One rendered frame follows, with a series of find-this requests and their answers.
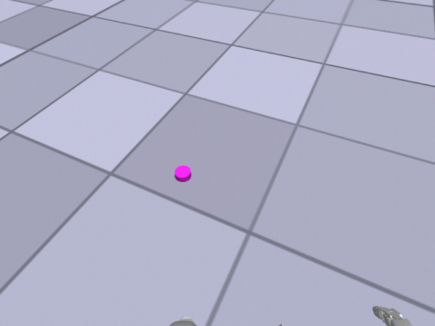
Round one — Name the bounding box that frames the tin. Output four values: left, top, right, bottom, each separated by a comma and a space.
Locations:
175, 166, 191, 182

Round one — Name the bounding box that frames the right robot hand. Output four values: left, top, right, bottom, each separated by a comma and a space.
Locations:
372, 306, 414, 326

